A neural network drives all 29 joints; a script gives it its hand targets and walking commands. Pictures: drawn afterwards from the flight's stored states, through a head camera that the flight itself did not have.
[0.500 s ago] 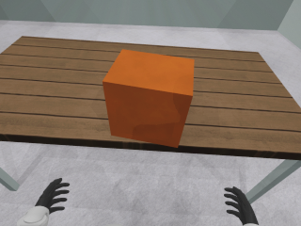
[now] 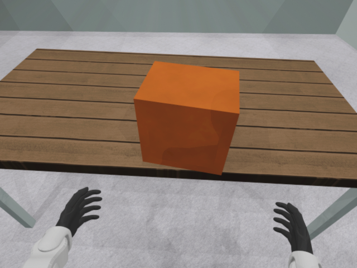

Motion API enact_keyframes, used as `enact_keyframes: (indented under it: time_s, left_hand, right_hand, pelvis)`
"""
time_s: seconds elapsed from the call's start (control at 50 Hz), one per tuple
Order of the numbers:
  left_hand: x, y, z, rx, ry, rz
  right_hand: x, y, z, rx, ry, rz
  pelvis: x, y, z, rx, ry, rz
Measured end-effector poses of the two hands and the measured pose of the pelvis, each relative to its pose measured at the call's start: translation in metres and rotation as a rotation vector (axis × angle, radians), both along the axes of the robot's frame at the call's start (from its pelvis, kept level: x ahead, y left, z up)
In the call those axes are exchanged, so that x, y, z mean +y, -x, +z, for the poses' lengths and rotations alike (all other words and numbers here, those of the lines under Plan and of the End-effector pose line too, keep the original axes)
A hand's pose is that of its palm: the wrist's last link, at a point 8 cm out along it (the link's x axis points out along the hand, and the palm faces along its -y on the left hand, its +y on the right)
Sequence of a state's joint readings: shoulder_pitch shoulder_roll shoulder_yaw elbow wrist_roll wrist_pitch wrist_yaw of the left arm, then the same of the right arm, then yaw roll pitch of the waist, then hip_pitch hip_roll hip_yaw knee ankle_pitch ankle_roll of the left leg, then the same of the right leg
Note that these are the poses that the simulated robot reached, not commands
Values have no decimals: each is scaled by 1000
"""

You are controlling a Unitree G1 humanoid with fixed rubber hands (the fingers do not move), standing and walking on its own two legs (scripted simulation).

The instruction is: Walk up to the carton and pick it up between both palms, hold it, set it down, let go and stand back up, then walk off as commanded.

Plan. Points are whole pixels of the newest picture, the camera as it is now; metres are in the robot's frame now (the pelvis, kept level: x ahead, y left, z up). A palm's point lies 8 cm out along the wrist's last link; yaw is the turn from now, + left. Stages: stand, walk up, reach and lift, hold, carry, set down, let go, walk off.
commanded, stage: reach and lift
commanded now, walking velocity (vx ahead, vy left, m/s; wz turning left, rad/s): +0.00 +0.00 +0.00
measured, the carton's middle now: (188, 118) +0.52 +0.01 +0.03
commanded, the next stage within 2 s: none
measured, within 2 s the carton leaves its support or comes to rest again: neither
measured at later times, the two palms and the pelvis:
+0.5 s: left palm (69, 212) +0.22 +0.26 +0.02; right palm (282, 220) +0.23 -0.20 +0.02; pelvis +0.02 +0.01 +0.00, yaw +0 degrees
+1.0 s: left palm (84, 160) +0.30 +0.24 +0.09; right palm (291, 195) +0.27 -0.21 +0.05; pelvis +0.03 -0.01 +0.01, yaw +0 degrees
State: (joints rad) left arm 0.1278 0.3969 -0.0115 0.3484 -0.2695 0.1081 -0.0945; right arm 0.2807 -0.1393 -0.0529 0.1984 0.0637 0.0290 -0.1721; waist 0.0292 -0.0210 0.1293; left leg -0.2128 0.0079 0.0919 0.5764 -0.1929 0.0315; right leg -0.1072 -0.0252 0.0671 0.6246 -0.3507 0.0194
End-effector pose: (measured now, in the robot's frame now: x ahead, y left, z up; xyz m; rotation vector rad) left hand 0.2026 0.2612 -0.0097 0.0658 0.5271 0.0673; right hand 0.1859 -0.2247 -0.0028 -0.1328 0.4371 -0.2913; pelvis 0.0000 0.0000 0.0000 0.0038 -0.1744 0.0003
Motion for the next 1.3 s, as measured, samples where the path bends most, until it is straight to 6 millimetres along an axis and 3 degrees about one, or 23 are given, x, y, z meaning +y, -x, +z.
enact_keyframes:
  time_s: [0.24, 0.52, 0.82, 1.08, 1.3]
  left_hand:
    - [14, -9, 16, -148, 44, 41]
    - [-6, -15, 31, -167, 79, 15]
    - [-26, -82, 74, -229, 49, -65]
    - [-28, -111, 107, -253, 26, -76]
    - [-38, -153, 125, -242, 32, -112]
  right_hand:
    - [37, -33, 21, -42, -44, 45]
    - [28, -40, 23, -73, -102, 9]
    - [14, -64, 42, -92, -111, -29]
    - [12, -92, 63, -135, -116, -6]
    - [13, -120, 95, -205, -120, 10]
  pelvis:
    - [15, -17, 2, 34, 7, 5]
    - [8, -24, 3, 43, 6, -2]
    - [-5, -29, 5, 49, -4, -6]
    - [-11, -27, 6, 47, -12, -6]
    - [-11, -26, 6, 47, -12, -6]
